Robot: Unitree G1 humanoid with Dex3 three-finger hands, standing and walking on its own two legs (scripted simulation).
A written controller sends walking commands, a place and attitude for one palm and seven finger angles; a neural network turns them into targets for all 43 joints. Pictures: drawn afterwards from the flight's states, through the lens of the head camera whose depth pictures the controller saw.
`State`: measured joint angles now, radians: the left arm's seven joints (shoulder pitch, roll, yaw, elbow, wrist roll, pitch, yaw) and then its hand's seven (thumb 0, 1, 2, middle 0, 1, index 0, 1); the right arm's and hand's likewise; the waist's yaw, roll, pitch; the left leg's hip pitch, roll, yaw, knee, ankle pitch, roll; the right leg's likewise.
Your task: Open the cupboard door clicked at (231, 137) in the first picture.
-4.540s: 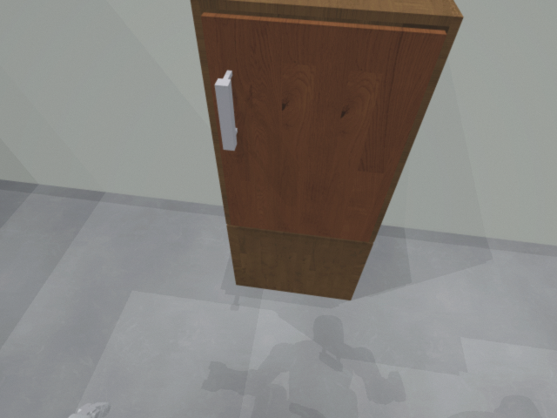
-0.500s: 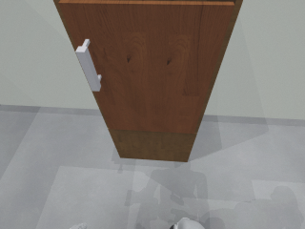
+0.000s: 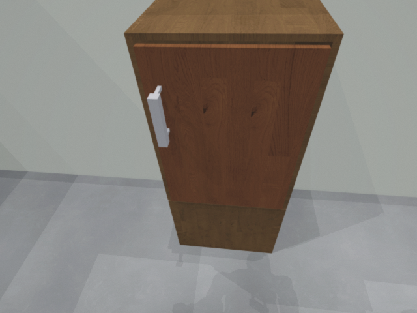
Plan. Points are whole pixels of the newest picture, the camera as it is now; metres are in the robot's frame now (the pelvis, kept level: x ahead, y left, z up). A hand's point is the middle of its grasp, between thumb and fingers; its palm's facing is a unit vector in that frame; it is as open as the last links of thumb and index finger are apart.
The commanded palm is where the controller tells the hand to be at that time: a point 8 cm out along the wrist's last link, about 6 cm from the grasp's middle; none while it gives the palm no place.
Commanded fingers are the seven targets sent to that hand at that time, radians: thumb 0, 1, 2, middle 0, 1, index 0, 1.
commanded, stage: come to a stop and stand still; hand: left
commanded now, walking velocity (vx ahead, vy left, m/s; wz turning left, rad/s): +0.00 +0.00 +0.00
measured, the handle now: (161, 117) +0.55 +0.17 +0.09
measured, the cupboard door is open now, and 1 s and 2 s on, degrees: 0 0 0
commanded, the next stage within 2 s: look again from close up in 1.16 s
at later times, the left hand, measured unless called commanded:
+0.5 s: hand out of the picture +0.07 +0.17 -0.15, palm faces +0.00 -0.97 -0.24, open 7.3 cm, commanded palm none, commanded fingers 0.00 0.90 0.90 -0.20 -0.30 -0.20 -0.30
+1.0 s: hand out of the picture +0.11 +0.15 -0.16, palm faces +0.02 -0.98 -0.22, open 7.3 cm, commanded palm none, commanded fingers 0.00 0.90 0.90 -0.20 -0.30 -0.20 -0.30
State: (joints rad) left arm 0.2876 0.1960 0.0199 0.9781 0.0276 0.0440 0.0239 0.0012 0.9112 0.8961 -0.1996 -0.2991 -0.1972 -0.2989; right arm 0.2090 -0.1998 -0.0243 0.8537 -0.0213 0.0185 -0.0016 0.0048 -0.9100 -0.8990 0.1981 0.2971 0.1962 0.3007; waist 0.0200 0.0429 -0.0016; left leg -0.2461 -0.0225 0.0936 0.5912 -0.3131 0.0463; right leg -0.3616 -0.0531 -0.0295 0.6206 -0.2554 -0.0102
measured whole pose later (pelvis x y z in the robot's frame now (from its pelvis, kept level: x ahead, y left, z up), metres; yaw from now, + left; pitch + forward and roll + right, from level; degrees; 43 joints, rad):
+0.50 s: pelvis +0.04 -0.01 +0.01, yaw +0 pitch +0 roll +1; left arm 0.24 0.16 -0.01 1.08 0.01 -0.01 0.02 0.01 0.93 0.90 -0.20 -0.30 -0.20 -0.30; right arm 0.30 -0.19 0.01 1.08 -0.01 -0.02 -0.02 0.01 -0.91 -0.90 0.20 0.30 0.20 0.30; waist -0.01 0.04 0.04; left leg -0.14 -0.02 0.09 0.41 -0.27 0.03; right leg -0.27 -0.02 0.00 0.48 -0.20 0.00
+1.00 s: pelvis +0.07 -0.03 +0.01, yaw +1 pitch +0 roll +0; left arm 0.20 0.17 0.00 1.09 0.01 -0.02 0.03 0.00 0.91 0.90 -0.20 -0.30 -0.20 -0.30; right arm 0.24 -0.18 0.00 1.11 -0.01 -0.03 -0.03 0.01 -0.91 -0.90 0.20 0.30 0.20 0.30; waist -0.01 0.02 0.04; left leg -0.09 0.02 0.06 0.40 -0.31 -0.01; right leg -0.21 0.02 -0.03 0.46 -0.25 -0.04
